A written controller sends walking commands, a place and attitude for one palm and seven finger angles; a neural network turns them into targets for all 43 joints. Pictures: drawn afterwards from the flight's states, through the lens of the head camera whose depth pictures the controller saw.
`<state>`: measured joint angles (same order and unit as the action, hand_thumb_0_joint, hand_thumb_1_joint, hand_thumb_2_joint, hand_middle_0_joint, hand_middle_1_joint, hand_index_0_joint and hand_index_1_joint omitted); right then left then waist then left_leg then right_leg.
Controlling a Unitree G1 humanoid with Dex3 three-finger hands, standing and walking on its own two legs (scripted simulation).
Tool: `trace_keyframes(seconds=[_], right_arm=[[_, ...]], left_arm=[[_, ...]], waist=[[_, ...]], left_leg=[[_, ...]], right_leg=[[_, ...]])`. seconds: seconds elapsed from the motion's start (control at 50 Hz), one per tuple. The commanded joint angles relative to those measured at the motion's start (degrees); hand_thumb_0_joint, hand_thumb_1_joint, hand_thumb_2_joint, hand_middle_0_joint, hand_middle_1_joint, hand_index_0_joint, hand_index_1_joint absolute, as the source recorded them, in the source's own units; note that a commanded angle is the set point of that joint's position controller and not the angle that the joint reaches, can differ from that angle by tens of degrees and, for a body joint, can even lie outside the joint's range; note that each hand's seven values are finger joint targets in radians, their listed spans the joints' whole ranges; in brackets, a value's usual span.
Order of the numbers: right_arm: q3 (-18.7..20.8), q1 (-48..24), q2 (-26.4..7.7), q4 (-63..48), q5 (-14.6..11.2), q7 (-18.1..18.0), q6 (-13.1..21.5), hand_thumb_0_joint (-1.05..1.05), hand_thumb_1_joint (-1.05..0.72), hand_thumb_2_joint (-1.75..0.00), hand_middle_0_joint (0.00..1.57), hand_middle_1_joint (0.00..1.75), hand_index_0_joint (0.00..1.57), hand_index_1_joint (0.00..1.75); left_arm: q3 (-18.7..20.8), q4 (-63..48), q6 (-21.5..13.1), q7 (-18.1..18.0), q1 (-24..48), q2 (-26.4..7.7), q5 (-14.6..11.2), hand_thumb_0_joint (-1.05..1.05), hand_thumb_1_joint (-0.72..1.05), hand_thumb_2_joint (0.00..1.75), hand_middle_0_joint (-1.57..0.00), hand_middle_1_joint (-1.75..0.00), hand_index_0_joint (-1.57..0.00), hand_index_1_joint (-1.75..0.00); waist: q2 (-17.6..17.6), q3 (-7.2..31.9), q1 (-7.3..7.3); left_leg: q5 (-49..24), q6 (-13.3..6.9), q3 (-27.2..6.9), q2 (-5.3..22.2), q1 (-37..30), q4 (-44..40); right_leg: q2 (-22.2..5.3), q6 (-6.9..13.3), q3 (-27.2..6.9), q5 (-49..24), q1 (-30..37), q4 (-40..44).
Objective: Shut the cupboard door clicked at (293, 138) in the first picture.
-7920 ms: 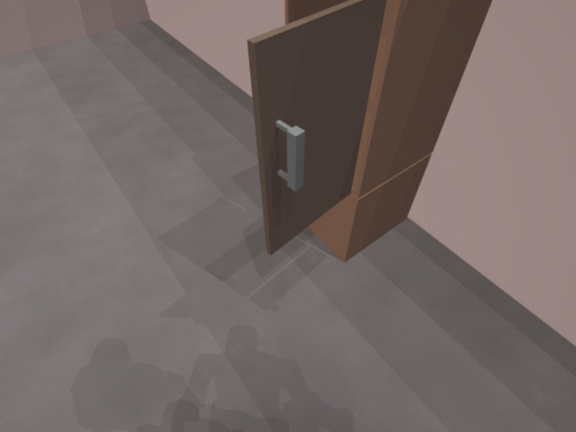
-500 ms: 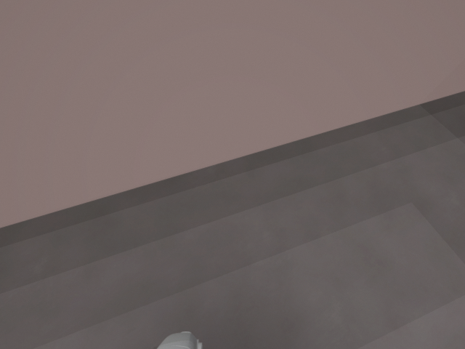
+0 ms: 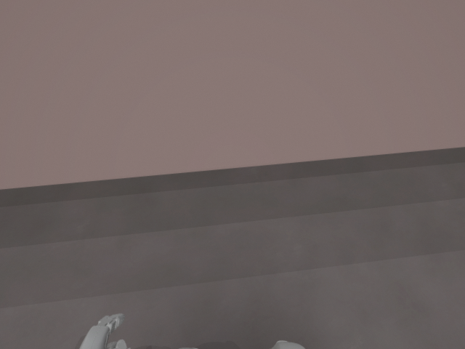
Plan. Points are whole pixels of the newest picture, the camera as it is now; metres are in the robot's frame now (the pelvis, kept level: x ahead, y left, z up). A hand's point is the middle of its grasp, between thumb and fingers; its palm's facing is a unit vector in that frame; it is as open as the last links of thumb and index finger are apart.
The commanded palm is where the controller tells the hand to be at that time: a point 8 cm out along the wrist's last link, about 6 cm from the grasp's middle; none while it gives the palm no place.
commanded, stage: walk to a spot facing it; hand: left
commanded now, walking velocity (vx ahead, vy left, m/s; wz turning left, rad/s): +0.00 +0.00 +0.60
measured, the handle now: out of the picture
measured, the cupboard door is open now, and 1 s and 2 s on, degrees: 96 96 96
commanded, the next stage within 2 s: none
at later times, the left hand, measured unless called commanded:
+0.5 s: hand out of the picture -0.03 +0.21 -0.19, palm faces +0.37 -0.90 -0.24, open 7.3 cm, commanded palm none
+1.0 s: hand out of the picture +0.10 +0.25 -0.14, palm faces +0.50 -0.84 -0.23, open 7.4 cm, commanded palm none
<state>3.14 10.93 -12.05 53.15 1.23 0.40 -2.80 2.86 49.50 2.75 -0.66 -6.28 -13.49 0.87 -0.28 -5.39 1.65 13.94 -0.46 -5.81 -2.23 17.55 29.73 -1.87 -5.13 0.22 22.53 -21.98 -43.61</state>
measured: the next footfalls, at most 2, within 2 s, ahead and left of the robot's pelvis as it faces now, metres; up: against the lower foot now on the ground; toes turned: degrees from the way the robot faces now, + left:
right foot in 0.04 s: +0.03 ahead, -0.13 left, +0.00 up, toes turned +1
left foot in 0.48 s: +0.02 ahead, +0.11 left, +0.00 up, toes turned +26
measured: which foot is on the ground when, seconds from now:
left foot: down 0.00-0.04, up 0.06-0.46, down 0.48-1.00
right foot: up 0.00-0.02, down 0.04-0.48, up 0.50-1.00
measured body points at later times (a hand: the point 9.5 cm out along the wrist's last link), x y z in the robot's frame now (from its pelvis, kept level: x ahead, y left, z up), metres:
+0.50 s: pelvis +0.01 +0.00 -0.02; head +0.05 +0.04 +0.43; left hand -0.05 +0.25 -0.17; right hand +0.22 -0.21 -0.14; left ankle -0.02 +0.09 -0.74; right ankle +0.00 -0.13 -0.73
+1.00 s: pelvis +0.09 +0.01 +0.00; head +0.13 +0.02 +0.45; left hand +0.07 +0.29 -0.12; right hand +0.20 -0.21 -0.15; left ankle -0.02 +0.09 -0.74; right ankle +0.19 -0.08 -0.72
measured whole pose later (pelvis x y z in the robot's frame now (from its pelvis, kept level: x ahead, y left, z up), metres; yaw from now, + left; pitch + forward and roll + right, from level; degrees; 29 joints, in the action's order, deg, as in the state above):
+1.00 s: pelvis +0.09 +0.01 +0.00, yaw +35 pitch +2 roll +0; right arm 3.1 19.8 -11.3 57.4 1.2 0.5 -0.3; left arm 3.0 50.0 0.4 2.0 -5.5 -13.0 1.4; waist -0.4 -2.8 3.5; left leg 17.3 -0.6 -7.6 -3.0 11.2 26.5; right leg -2.2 -5.3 1.3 17.2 -22.9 -36.4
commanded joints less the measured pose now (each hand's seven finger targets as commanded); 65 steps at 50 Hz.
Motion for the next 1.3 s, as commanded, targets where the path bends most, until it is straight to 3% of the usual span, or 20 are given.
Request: trace_keyframes(seconds=[0.0,0.02,0.04,0.06,0.14,0.36,0.42,0.44,0.48,0.5,0.6,0.82,0.92,0.96,0.98,1.0,1.02,1.06,1.14,1.28], right_arm=[[3.65,-2.37,-10.05,-4.88,-0.78,-0.71,1.26,0.00,-0.90,-0.90,0.20,0.30,0.20,0.30],[3.17,-1.37,-6.40,-5.74,-1.33,-0.40,1.46,0.00,-0.90,-0.90,0.20,0.30,0.20,0.30],[3.46,-2.14,-7.75,-6.22,-0.80,-0.29,1.20,0.00,-0.90,-0.90,0.20,0.30,0.20,0.30],[3.60,-1.48,-8.13,-6.05,-0.56,0.02,0.67,0.00,-0.90,-0.90,0.20,0.30,0.20,0.30],[3.07,-0.46,-6.37,-2.26,-0.30,0.98,-0.85,0.00,-0.90,-0.90,0.20,0.30,0.20,0.30],[1.16,-8.41,-4.07,-4.15,-0.74,1.36,0.01,0.00,-0.90,-0.90,0.20,0.30,0.20,0.30],[1.65,-3.53,-5.93,-3.44,-0.56,1.20,0.59,0.00,-0.90,-0.90,0.20,0.30,0.20,0.30],[2.30,0.91,-8.29,-2.42,-0.35,1.17,0.96,0.00,-0.90,-0.90,0.20,0.30,0.20,0.30],[4.85,8.60,-18.89,-1.18,-0.18,0.17,1.28,0.00,-0.90,-0.90,0.20,0.30,0.20,0.30],[4.30,8.14,-18.31,-0.81,-0.19,-0.17,1.05,0.00,-0.90,-0.90,0.20,0.30,0.20,0.30],[2.25,-1.25,-12.15,-3.77,0.05,-1.06,2.70,0.00,-0.90,-0.90,0.20,0.30,0.20,0.30],[2.75,7.15,-11.49,-0.95,-0.04,-0.75,4.56,0.00,-0.90,-0.90,0.20,0.30,0.20,0.30],[3.11,5.42,-11.60,-0.72,0.21,-0.81,4.33,0.00,-0.90,-0.90,0.20,0.30,0.20,0.30],[3.10,1.99,-10.99,-0.99,-0.24,-0.79,4.24,0.00,-0.90,-0.90,0.20,0.30,0.20,0.30],[2.66,1.64,-8.14,-1.28,-0.70,-0.56,4.62,0.00,-0.90,-0.90,0.20,0.30,0.20,0.30],[1.87,2.66,-3.88,-2.43,-1.12,-0.54,5.15,0.00,-0.90,-0.90,0.20,0.30,0.20,0.30],[2.54,0.20,-7.13,-3.44,-0.36,-0.10,4.88,0.00,-0.90,-0.90,0.20,0.30,0.20,0.30],[3.08,1.15,-6.45,-1.28,0.33,0.75,4.15,0.00,-0.90,-0.90,0.20,0.30,0.20,0.30],[2.09,2.61,-2.93,1.33,0.31,1.97,2.87,0.00,-0.90,-0.90,0.20,0.30,0.20,0.30],[0.79,-6.82,-1.21,-1.38,0.13,2.56,2.30,0.00,-0.90,-0.90,0.20,0.30,0.20,0.30]], left_arm=[[2.42,-2.32,-3.04,-0.98,-9.09,-7.33,-0.28,0.00,0.90,0.90,-0.20,-0.30,-0.20,-0.30],[3.58,-2.13,-3.55,-1.53,-10.45,-12.76,0.71,0.00,0.90,0.90,-0.20,-0.30,-0.20,-0.30],[3.25,-2.42,-3.35,-1.66,-10.03,-13.93,0.69,0.00,0.90,0.90,-0.20,-0.30,-0.20,-0.30],[2.73,-3.35,-3.14,-1.90,-7.35,-11.92,0.51,0.00,0.90,0.90,-0.20,-0.30,-0.20,-0.30],[1.07,-3.83,-3.65,-1.49,-3.16,-5.98,-0.14,0.00,0.90,0.90,-0.20,-0.30,-0.20,-0.30],[2.93,-0.44,-3.32,-1.36,-11.46,-9.68,1.00,0.00,0.90,0.90,-0.20,-0.30,-0.20,-0.30],[3.43,-0.59,-3.21,-0.93,-9.19,-10.97,0.55,0.00,0.90,0.90,-0.20,-0.30,-0.20,-0.30],[3.26,-1.01,-3.01,-0.64,-8.04,-10.51,0.06,0.00,0.90,0.90,-0.20,-0.30,-0.20,-0.30],[1.36,-5.37,-2.17,-0.38,-2.83,-4.57,-0.34,0.00,0.90,0.90,-0.20,-0.30,-0.20,-0.30],[1.63,-6.05,-1.46,-0.76,-1.61,-6.30,0.10,0.00,0.90,0.90,-0.20,-0.30,-0.20,-0.30],[2.42,-1.08,-1.26,1.10,-4.46,-5.81,0.84,0.00,0.90,0.90,-0.20,-0.30,-0.20,-0.30],[1.76,-4.64,-3.36,2.14,4.59,-5.12,0.61,0.00,0.90,0.90,-0.20,-0.30,-0.20,-0.30],[1.77,-4.92,-4.16,2.37,3.87,-4.45,0.21,0.00,0.90,0.90,-0.20,-0.30,-0.20,-0.30],[2.62,-2.23,-4.81,2.20,-4.81,-5.46,0.23,0.00,0.90,0.90,-0.20,-0.30,-0.20,-0.30],[3.56,-0.18,-5.41,1.58,-10.95,-8.82,0.45,0.00,0.90,0.90,-0.20,-0.30,-0.20,-0.30],[4.88,0.96,-5.71,0.74,-16.99,-14.84,1.08,0.00,0.90,0.90,-0.20,-0.30,-0.20,-0.30],[4.31,0.80,-5.09,0.31,-16.45,-14.40,0.38,0.00,0.90,0.90,-0.20,-0.30,-0.20,-0.30],[3.05,-0.55,-5.59,-0.05,-8.43,-8.29,0.35,0.00,0.90,0.90,-0.20,-0.30,-0.20,-0.30],[1.09,1.59,-7.65,0.37,-10.00,-2.75,0.05,0.00,0.90,0.90,-0.20,-0.30,-0.20,-0.30],[0.42,6.15,-8.56,-0.41,-18.21,-2.19,0.72,0.00,0.90,0.90,-0.20,-0.30,-0.20,-0.30]], waist=[[-2.45,11.48,-4.34],[14.61,12.79,-4.87],[16.40,11.33,-4.88],[10.29,8.37,-3.44],[12.54,4.58,-0.26],[13.47,6.11,-4.57],[11.22,8.17,-1.02],[6.08,10.52,1.87],[-16.39,14.08,5.73],[-8.55,12.77,4.71],[-6.51,5.27,-0.66],[-7.33,4.13,1.55],[-7.52,4.86,0.03],[-5.16,7.05,-4.65],[2.44,9.09,-7.43],[19.86,14.36,-9.92],[17.89,9.98,-9.00],[14.46,2.40,-4.17],[10.09,1.64,-1.36],[8.36,0.99,-2.65]], left_leg=[[-11.76,-3.29,-11.75,7.43,5.85,1.90],[8.92,1.67,-0.65,-0.84,16.04,14.63],[23.18,2.92,2.65,-1.74,16.32,28.89],[20.00,2.53,0.85,0.73,15.17,35.75],[8.17,4.80,4.10,3.44,16.87,42.26],[12.24,3.66,12.05,3.41,8.48,14.17],[3.24,2.20,13.69,2.03,-2.69,2.39],[-6.11,0.98,11.56,3.04,-11.98,-3.75],[-42.56,-12.75,-19.76,26.84,-22.45,-7.55],[-36.06,-14.53,-15.63,27.89,-19.04,-7.26],[-2.98,-6.84,-8.38,14.68,-8.25,-14.33],[2.33,-10.64,-14.79,14.42,-12.83,-16.45],[0.64,-9.70,-16.31,12.60,-5.89,-12.76],[2.37,-6.81,-13.09,8.91,4.45,-5.55],[9.78,-4.12,-9.33,4.55,15.38,1.66],[20.22,-0.35,1.53,-1.95,24.08,20.87],[21.50,0.01,2.43,0.90,26.05,32.10],[9.51,0.36,1.94,5.76,25.05,39.53],[-1.86,2.27,5.19,6.58,22.60,40.82],[-3.89,1.66,8.88,6.83,26.68,30.41]], right_leg=[[-2.90,1.80,-2.49,-12.90,21.82,22.90],[-18.62,7.08,-17.29,-18.80,29.08,26.79],[-27.55,13.14,-21.90,-26.67,21.66,26.77],[-26.13,14.91,-16.51,-26.06,16.15,26.06],[-15.21,9.53,-0.60,-35.28,15.24,23.77],[-19.68,11.16,5.78,-45.16,21.88,17.25],[-19.11,8.30,9.42,-40.83,16.30,10.33],[-17.38,5.72,11.46,-34.91,10.47,2.01],[-4.74,0.23,6.85,17.51,-12.87,-21.62],[-6.35,1.22,1.47,15.89,-12.56,-24.50],[-4.97,0.25,-0.35,-3.28,-12.73,-25.38],[-3.58,-0.74,-0.60,-4.83,-15.52,-8.86],[0.18,-0.01,1.72,-3.72,-1.05,6.43],[1.26,0.51,2.37,-8.52,16.88,16.22],[-5.20,1.78,-4.26,-4.55,31.14,22.26],[-22.86,6.64,-23.49,7.01,40.34,28.69],[-27.86,9.99,-29.41,14.05,30.83,33.96],[-24.03,8.52,-21.65,14.95,19.15,35.85],[-15.93,5.64,2.11,-19.52,17.87,31.68],[-16.40,6.80,10.79,-44.34,26.34,28.90]])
